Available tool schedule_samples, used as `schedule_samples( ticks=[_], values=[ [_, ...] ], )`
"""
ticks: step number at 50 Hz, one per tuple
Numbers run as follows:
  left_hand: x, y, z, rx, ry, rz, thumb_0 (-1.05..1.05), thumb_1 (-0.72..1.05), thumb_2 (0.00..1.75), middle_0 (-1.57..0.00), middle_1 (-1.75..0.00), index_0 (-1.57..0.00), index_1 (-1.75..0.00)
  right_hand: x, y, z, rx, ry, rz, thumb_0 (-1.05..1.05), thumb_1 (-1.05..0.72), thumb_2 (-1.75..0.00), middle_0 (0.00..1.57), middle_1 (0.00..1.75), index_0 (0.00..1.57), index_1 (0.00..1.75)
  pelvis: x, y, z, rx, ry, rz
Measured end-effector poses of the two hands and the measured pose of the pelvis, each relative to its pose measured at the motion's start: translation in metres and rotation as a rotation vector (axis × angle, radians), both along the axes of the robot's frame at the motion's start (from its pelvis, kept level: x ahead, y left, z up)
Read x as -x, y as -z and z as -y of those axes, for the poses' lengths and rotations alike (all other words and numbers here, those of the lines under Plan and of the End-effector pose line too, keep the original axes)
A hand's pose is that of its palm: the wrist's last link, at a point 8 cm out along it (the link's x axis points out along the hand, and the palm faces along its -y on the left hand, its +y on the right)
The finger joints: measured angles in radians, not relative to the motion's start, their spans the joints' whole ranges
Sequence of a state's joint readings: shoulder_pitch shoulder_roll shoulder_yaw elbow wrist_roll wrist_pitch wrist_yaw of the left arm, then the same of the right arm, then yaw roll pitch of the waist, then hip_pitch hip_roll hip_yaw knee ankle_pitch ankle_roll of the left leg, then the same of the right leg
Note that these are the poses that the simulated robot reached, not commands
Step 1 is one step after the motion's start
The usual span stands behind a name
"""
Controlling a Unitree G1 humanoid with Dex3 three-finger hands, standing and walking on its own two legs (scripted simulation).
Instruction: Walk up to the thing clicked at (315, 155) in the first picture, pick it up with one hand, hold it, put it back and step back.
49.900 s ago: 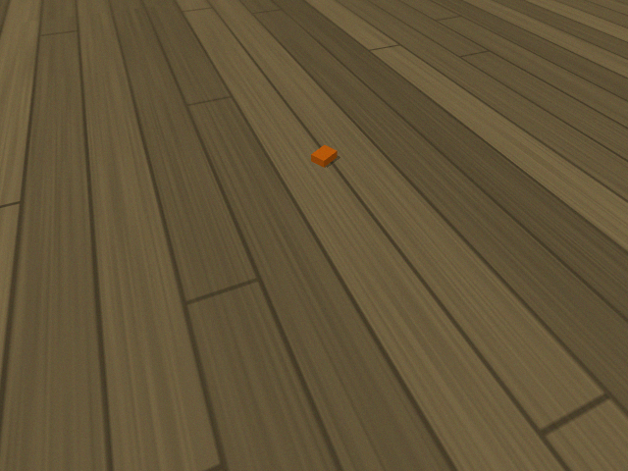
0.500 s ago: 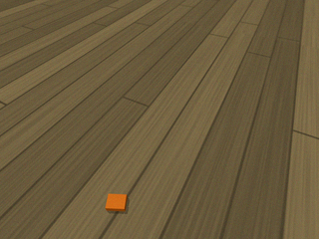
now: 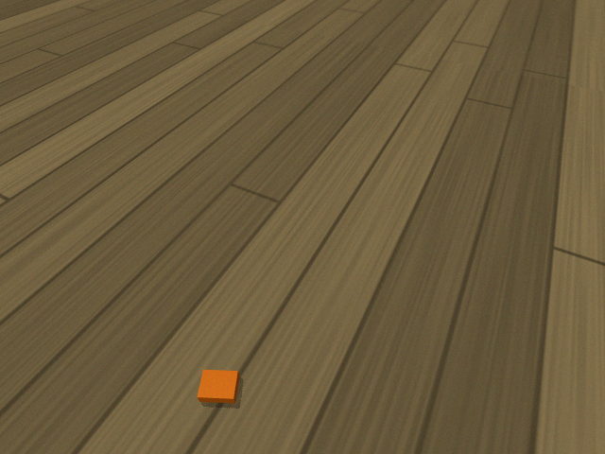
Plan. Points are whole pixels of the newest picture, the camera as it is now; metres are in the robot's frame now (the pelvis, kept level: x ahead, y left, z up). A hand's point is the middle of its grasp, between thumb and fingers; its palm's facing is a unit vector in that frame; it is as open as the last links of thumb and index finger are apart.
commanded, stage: stand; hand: left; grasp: from above
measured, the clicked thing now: (219, 386) +0.49 +0.28 -0.76
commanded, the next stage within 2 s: step back in 0.08 s
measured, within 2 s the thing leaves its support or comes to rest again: neither
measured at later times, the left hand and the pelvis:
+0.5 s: hand out of the picture +0.08 +0.33 -0.19, palm faces -0.02 -0.93 -0.36, open 7.4 cm; pelvis -0.06 +0.07 -0.02, yaw +1 degrees
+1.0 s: hand out of the picture -0.05 +0.32 -0.15, palm faces -0.07 -0.91 -0.42, open 7.4 cm; pelvis -0.15 +0.06 -0.02, yaw -6 degrees
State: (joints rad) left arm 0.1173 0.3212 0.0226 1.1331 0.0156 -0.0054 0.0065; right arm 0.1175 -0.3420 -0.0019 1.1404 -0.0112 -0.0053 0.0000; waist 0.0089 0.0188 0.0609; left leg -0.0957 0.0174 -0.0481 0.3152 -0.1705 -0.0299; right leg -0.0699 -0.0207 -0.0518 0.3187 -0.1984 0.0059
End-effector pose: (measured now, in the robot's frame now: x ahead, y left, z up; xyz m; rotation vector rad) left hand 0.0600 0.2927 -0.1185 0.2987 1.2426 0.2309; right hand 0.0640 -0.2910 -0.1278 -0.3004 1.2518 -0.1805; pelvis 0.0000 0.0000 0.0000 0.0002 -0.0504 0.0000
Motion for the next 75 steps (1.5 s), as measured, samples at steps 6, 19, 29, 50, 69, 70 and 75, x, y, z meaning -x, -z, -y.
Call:
schedule_samples(
  ticks=[6,19,29,50,69,70,75],
  values=[
    [-0.002,0.0,-0.003,-0.002,-0.012,0.017,0.0,0.91,0.9,-0.2,-0.3,-0.2,-0.3,-0.003,0.0,0.001,-0.001,0.003,0.013,0.0,-0.91,-0.9,0.21,0.3,0.2,0.3,0.003,0.002,0.0,0.003,-0.002,-0.003],
    [-0.014,0.025,-0.065,-0.033,0.047,0.063,0.0,0.9,0.9,-0.2,-0.3,-0.2,-0.3,0.039,-0.002,-0.01,0.114,0.016,-0.04,0.0,-0.91,-0.9,0.21,0.3,0.2,0.3,0.044,0.025,-0.048,0.019,-0.017,-0.039],
    [0.004,0.026,-0.078,0.004,0.078,0.041,0.0,0.91,0.9,-0.2,-0.3,-0.2,-0.3,0.086,-0.014,-0.054,0.123,0.044,-0.077,0.0,-0.9,-0.9,0.21,0.3,0.2,0.3,0.071,0.012,-0.075,0.019,0.015,-0.039],
    [0.117,-0.005,-0.073,-0.079,0.103,0.048,0.0,0.91,0.9,-0.2,-0.3,-0.2,-0.3,0.127,0.006,-0.046,0.013,0.06,0.112,0.0,-0.91,-0.9,0.21,0.3,0.2,0.3,0.152,0.017,-0.059,-0.036,0.096,0.007],
    [0.196,0.017,-0.09,0.006,0.089,0.115,0.0,0.91,0.9,-0.2,-0.3,-0.2,-0.3,0.254,-0.014,-0.069,0.106,-0.015,0.041,0.0,-0.91,-0.9,0.21,0.3,0.2,0.3,0.259,0.019,-0.086,0.018,0.017,0.005],
    [0.203,0.014,-0.092,0.007,0.082,0.112,0.0,0.91,0.9,-0.2,-0.3,-0.2,-0.3,0.259,-0.017,-0.07,0.107,-0.017,0.042,0.0,-0.91,-0.9,0.21,0.3,0.2,0.3,0.263,0.016,-0.086,0.026,0.021,-0.001],
    [0.244,0.01,-0.102,-0.019,0.068,0.085,0.0,0.91,0.9,-0.2,-0.3,-0.2,-0.3,0.271,-0.025,-0.067,0.112,-0.021,0.095,0.01,-0.9,-0.9,0.21,0.3,0.2,0.3,0.29,0.013,-0.081,0.026,0.057,-0.023]
  ],
)
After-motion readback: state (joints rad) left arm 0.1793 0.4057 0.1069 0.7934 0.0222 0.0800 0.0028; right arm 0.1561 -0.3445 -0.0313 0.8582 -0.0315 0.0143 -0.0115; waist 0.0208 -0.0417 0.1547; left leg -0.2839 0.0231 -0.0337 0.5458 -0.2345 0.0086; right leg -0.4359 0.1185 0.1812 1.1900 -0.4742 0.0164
